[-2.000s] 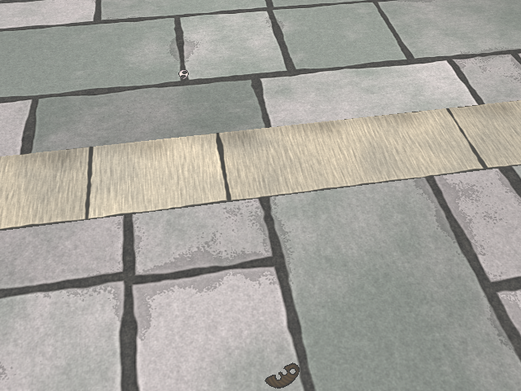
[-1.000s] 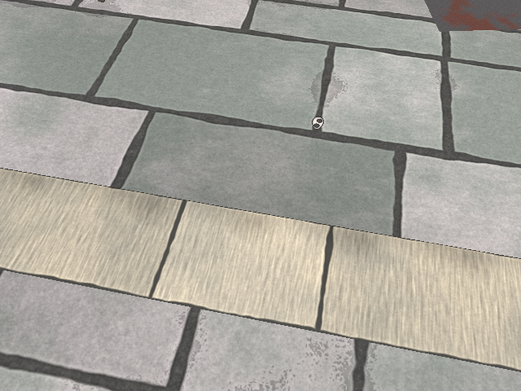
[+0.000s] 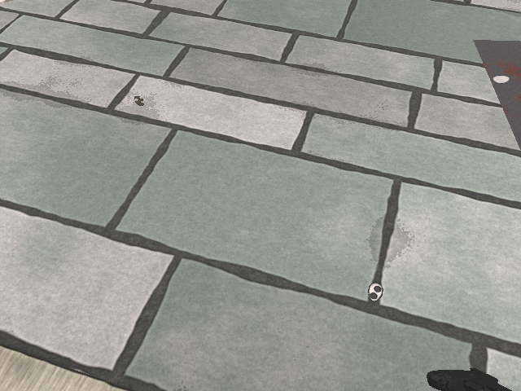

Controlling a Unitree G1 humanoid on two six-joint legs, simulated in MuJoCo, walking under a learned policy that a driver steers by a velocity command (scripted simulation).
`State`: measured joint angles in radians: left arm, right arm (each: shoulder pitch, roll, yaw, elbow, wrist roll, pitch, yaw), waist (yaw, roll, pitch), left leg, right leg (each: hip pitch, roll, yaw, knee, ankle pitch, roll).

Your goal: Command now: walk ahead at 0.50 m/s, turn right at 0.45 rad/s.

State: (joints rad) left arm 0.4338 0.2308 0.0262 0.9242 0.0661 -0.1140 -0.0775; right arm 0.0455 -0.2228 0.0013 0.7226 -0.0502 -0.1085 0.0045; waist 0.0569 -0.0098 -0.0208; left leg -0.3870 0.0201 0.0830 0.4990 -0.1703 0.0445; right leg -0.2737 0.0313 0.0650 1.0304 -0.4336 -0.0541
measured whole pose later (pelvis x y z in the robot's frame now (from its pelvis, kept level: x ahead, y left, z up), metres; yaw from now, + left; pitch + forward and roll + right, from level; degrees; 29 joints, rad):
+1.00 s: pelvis +0.43 -0.10 -0.12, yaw -28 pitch +2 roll +0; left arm 0.19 0.24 0.02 0.70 -0.01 0.05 0.08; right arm 0.27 -0.20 0.00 0.85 -0.03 0.00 -0.03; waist -0.02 -0.05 0.01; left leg -0.38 0.00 0.02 0.48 -0.14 0.03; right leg -0.81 0.01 0.10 1.70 -0.43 0.10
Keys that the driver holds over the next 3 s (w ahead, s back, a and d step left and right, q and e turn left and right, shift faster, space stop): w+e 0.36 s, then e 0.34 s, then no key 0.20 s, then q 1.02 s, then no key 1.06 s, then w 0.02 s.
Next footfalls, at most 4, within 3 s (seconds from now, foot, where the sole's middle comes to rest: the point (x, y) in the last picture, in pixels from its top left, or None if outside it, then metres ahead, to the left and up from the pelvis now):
0.38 right None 0.29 -0.17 -0.77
0.78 left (299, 379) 0.58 -0.05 -0.90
1.14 right None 0.35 -0.25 -0.79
1.48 left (328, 377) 0.58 -0.13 -0.90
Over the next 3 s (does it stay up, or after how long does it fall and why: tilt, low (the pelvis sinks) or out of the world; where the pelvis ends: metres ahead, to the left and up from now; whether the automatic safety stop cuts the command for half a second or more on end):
stays up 0.52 -0.23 -0.13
